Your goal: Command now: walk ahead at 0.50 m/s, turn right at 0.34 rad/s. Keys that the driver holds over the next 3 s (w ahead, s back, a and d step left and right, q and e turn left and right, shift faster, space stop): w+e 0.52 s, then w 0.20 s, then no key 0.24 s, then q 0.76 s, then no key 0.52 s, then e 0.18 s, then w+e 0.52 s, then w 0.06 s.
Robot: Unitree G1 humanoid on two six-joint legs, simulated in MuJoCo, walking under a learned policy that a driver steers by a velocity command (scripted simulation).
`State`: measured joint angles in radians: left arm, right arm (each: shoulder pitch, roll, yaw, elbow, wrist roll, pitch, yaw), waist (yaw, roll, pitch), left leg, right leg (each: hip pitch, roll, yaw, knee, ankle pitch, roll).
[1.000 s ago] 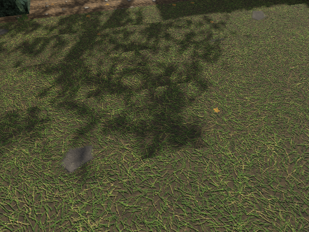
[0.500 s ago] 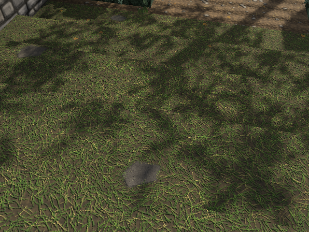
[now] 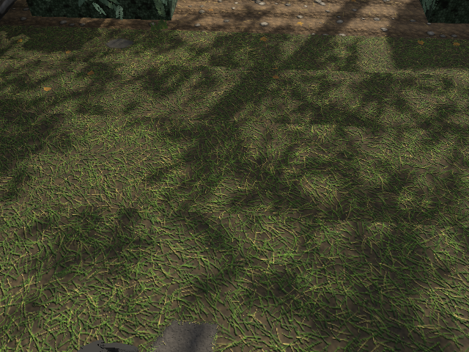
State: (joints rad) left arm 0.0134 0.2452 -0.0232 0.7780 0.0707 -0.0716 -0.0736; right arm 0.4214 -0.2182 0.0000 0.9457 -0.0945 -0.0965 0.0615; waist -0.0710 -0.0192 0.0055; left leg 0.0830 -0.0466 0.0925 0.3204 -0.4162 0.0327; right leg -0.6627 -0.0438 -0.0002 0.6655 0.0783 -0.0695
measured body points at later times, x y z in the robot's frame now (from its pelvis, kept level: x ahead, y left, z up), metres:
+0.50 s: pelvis +0.32 -0.05 -0.05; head +0.32 -0.06 +0.40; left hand +0.30 +0.17 -0.19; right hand +0.48 -0.28 -0.14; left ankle +0.53 +0.07 -0.74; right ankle +0.19 -0.11 -0.73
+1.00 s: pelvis +0.60 -0.11 -0.19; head +0.62 -0.12 +0.26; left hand +0.90 +0.00 -0.26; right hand +0.51 -0.33 -0.33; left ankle +0.53 +0.05 -0.89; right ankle +0.70 -0.24 -0.91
